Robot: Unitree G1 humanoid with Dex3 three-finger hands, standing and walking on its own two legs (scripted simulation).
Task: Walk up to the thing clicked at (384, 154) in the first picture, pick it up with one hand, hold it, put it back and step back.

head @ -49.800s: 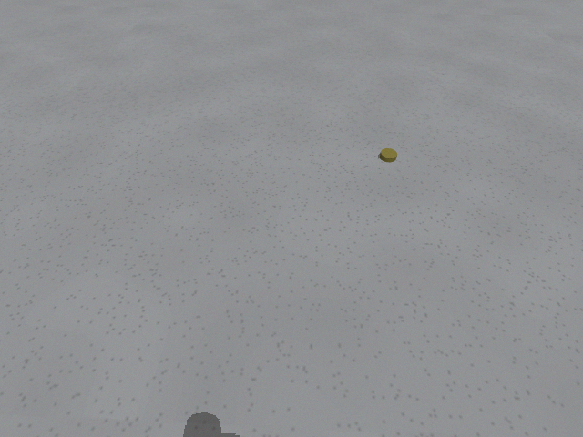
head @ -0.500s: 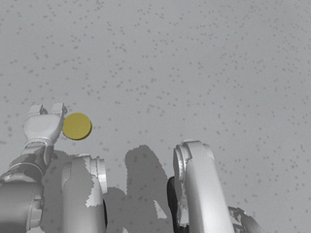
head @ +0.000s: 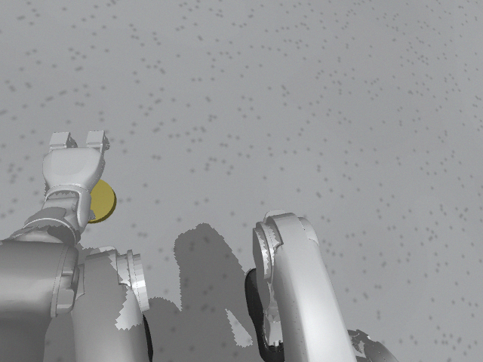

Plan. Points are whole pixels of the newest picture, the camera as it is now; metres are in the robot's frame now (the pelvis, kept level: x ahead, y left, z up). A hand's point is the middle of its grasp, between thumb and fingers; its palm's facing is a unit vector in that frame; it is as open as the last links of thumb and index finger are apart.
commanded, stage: approach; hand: left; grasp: from above
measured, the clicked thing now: (91, 200) +0.45 +0.20 -0.31
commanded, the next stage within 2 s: rest palm in 1.12 s
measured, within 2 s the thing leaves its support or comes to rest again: neither
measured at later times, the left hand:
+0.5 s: hand (69, 210) +0.41 +0.22 -0.20, palm faces -0.50 -0.08 -0.86, open 14.0 cm
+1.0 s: hand (64, 201) +0.43 +0.23 -0.20, palm faces -0.50 -0.08 -0.86, open 13.9 cm
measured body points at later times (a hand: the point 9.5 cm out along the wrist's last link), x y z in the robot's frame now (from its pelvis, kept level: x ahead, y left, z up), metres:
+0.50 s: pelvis +0.00 +0.00 +0.00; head +0.24 +0.05 +0.38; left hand +0.43 +0.22 -0.15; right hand +0.04 -0.28 -0.12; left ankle +0.07 +0.14 -0.29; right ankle +0.10 -0.15 -0.29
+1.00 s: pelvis +0.00 +0.01 +0.00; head +0.24 +0.05 +0.38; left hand +0.45 +0.23 -0.15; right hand +0.03 -0.26 -0.12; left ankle +0.07 +0.14 -0.29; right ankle +0.10 -0.15 -0.29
